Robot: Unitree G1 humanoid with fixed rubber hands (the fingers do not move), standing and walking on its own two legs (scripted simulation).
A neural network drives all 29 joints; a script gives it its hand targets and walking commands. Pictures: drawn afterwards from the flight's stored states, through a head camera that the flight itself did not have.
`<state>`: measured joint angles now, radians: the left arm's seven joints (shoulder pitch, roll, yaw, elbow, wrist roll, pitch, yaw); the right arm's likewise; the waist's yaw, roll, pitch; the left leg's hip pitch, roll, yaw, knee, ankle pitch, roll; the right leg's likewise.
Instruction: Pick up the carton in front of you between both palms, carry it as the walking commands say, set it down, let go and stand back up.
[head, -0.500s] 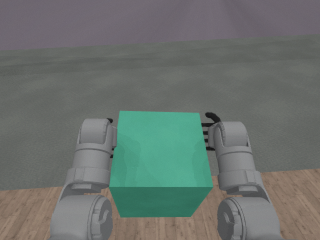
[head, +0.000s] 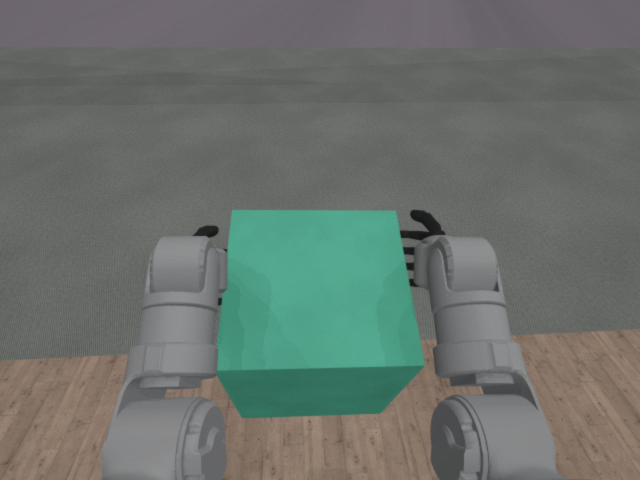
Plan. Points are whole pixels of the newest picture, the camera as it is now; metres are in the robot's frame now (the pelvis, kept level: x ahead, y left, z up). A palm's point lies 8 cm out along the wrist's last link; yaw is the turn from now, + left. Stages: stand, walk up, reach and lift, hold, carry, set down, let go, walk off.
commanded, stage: carry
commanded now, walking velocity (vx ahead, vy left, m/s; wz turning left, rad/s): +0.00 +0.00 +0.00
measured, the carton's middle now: (313, 322) +0.35 +0.01 +0.03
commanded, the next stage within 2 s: none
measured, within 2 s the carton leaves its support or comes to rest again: neither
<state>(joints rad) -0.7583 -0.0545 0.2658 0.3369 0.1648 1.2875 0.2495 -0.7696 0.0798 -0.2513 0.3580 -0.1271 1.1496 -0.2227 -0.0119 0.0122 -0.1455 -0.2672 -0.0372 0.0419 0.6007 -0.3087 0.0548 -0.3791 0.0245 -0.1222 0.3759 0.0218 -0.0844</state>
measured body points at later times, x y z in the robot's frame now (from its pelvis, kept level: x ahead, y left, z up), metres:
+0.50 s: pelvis +0.02 +0.07 +0.00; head +0.04 +0.06 +0.45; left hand +0.40 +0.20 +0.11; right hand +0.39 -0.09 +0.10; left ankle -0.05 +0.09 -0.71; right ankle +0.04 -0.05 -0.73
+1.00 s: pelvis +0.03 +0.12 -0.01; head +0.01 +0.13 +0.44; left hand +0.37 +0.31 +0.09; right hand +0.40 +0.02 +0.09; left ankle +0.11 +0.26 -0.74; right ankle +0.01 -0.01 -0.72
